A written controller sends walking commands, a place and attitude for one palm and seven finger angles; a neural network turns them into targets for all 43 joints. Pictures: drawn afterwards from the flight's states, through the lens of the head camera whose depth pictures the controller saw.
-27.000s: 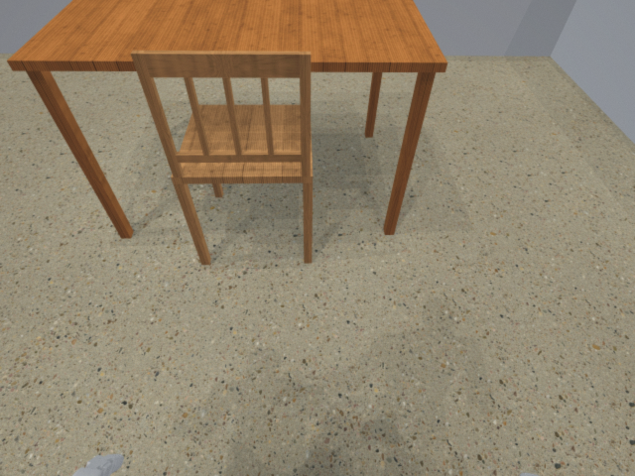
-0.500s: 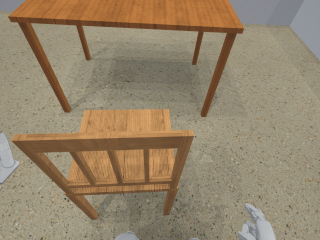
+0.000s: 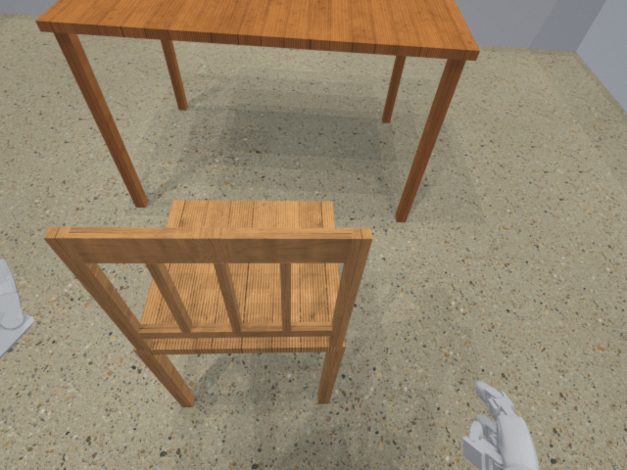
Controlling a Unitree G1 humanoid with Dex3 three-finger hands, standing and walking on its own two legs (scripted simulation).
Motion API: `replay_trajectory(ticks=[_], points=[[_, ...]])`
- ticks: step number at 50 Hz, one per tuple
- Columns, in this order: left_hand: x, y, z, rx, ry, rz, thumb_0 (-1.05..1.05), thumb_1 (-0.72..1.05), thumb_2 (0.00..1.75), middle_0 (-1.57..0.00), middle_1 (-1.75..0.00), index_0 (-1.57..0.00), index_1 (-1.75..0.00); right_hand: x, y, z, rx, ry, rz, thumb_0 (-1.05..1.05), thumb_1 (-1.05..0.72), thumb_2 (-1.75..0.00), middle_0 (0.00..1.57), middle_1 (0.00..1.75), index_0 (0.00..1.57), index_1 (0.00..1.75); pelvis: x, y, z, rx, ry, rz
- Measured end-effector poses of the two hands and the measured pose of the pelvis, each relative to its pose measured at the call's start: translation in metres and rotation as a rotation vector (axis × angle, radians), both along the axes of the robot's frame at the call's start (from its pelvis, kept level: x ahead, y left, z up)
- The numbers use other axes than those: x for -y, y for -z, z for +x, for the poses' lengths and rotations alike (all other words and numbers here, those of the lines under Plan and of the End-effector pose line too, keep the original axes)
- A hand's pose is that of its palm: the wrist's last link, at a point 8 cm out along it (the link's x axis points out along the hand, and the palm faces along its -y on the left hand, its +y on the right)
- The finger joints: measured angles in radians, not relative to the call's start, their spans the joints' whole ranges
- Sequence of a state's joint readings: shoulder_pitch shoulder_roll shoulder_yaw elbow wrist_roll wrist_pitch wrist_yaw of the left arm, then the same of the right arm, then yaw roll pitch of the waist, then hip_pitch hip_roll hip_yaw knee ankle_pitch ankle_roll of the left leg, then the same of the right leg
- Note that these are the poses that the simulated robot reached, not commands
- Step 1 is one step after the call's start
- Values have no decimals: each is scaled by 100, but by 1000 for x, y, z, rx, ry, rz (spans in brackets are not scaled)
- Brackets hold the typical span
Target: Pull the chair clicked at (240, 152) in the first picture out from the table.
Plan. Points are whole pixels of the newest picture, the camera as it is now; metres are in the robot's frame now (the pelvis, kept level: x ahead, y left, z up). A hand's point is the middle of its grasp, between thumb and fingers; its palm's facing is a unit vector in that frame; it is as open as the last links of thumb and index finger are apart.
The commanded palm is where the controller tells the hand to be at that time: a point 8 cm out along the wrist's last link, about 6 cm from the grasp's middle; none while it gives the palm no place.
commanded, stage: step back with the hand held close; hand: left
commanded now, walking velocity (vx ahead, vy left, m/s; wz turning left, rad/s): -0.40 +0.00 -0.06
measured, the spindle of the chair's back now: (229, 297) +0.39 +0.16 -0.10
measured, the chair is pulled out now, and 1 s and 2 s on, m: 0.62 0.62 0.62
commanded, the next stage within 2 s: stop stepping back and stand still in 0.18 s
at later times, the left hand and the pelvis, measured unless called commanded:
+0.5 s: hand out of the picture +0.09 +0.22 +0.17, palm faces +0.35 -0.79 -0.51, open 7.4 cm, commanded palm +0.03 +0.27 +0.19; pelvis -0.12 -0.03 +0.00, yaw -1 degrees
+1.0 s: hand out of the picture +0.04 +0.23 +0.18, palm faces +0.44 -0.78 -0.45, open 7.4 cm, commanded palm -0.01 +0.27 +0.19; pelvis -0.15 -0.03 +0.01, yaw -1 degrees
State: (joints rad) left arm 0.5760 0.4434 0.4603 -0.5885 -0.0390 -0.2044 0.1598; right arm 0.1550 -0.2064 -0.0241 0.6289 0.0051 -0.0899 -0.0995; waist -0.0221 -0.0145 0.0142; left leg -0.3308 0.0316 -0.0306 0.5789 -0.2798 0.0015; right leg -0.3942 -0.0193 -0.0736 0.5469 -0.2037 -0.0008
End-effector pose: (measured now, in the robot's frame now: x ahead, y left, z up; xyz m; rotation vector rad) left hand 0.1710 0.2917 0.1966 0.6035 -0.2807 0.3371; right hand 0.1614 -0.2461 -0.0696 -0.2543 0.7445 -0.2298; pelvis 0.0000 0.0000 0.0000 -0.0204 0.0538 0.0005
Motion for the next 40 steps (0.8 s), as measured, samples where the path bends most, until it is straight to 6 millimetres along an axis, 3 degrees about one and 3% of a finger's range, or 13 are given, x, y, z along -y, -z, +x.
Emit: replay_trajectory(ticks=[5, 11, 17, 22, 27, 32, 40], points=[[-2, 7, -19, -22, -9, -19, 1, 89, 90, -21, -30, -21, -30, -2, -3, -22, -2, -7, 7, 1, -91, -90, 20, 30, 20, 30, 3, -3, -24, 13, 9, 16], [27, -9, -49, 3, 54, 30, 1, 89, 90, -21, -30, -21, -30, -4, 5, -53, 24, -42, 74, 1, -91, -90, 20, 30, 20, 30, 19, -2, -53, 18, 33, 1], [48, -5, -79, -41, 68, 34, 1, 89, 90, -21, -30, -21, -30, 16, 17, -96, -12, -8, 116, 1, -90, -90, 21, 30, 21, 30, 35, -2, -90, 27, 45, 1], [43, 7, -105, -104, 13, -19, 1, 89, 90, -22, -31, -22, -30, 37, 5, -137, -30, 57, 67, 1, -91, -90, 21, 30, 21, 30, 37, -7, -106, 30, 39, 42], [32, 5, -132, -35, -4, -38, 1, 89, 90, -22, -31, -22, -30, 49, -5, -168, -17, 66, -10, 1, -91, -90, 20, 30, 20, 30, 32, -7, -124, 68, 16, 26], [25, 0, -154, -5, -49, -35, 1, 89, 90, -22, -30, -21, -30, 45, -10, -181, 28, 56, 11, 1, -91, -90, 20, 30, 20, 30, 31, -10, -135, 84, 6, 18], [27, 2, -169, 18, -87, -73, 1, 89, 90, -21, -30, -21, -30, 26, 0, -183, 28, -5, 66, 1, -91, -90, 20, 30, 20, 30, 34, -10, -148, 102, 4, 14]])
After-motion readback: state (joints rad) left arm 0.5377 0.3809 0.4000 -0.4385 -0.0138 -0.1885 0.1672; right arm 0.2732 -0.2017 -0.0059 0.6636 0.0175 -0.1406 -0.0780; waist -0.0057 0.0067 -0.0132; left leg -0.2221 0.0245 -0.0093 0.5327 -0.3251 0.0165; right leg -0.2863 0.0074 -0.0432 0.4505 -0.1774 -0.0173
